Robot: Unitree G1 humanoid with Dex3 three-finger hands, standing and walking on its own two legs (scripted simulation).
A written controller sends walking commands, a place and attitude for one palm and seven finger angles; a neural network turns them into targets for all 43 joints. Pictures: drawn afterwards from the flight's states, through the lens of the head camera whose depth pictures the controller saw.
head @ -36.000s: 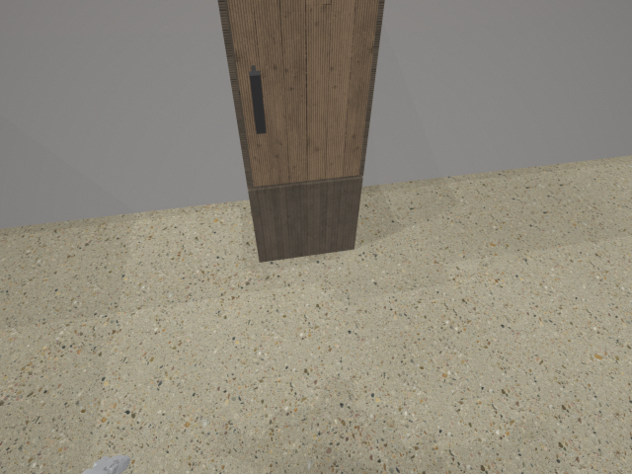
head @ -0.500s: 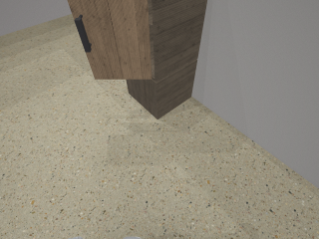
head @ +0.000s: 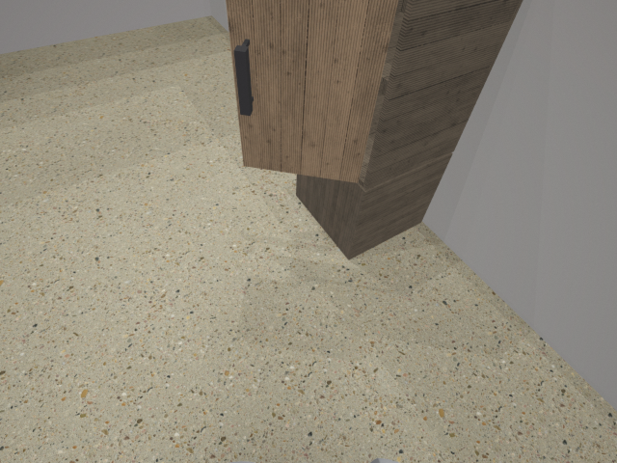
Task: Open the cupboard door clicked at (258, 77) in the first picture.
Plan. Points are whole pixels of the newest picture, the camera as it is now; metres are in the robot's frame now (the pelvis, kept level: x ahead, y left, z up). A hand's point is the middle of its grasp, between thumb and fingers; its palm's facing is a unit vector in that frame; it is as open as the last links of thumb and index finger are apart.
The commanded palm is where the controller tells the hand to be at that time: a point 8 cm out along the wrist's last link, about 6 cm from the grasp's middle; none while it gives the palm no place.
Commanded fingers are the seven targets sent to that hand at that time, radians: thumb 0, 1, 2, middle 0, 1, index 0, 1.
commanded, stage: take the last steps up to it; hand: left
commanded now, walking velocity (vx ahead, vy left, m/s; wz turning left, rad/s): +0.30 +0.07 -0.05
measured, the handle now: (246, 77) +0.92 +0.24 -0.02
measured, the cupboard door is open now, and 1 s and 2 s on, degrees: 49 49 49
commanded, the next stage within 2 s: come to a stop and stand still in 0.72 s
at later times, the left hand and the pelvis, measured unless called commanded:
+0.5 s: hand (206, 384) +0.24 +0.18 -0.15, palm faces +0.04 -0.98 -0.21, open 7.2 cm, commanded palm none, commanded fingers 0.00 0.90 0.90 -0.20 -0.30 -0.20 -0.30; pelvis +0.17 +0.00 +0.01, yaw -1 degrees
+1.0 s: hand (190, 304) +0.38 +0.25 -0.17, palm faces +0.00 -0.98 -0.18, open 7.4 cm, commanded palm none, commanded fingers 0.00 0.90 0.90 -0.20 -0.30 -0.20 -0.30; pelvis +0.32 +0.07 +0.01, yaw -2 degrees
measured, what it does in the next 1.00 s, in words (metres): walks ahead: right foot, then left foot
